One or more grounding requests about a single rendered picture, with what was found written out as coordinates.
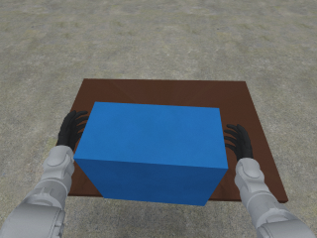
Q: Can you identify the carton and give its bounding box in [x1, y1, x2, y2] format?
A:
[73, 101, 228, 206]

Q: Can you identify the robot left upper arm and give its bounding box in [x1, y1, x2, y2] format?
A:
[3, 202, 65, 238]

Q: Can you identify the robot right upper arm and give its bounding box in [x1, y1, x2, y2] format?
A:
[257, 219, 314, 238]

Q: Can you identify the robot right forearm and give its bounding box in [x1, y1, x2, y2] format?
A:
[234, 158, 317, 238]

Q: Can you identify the robot left forearm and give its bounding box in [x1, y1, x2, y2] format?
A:
[0, 145, 75, 238]

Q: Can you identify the left robot hand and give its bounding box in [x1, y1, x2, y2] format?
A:
[56, 110, 89, 151]

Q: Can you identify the right robot hand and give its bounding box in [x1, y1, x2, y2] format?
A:
[223, 124, 254, 162]

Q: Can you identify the table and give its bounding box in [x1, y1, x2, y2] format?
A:
[55, 78, 289, 203]

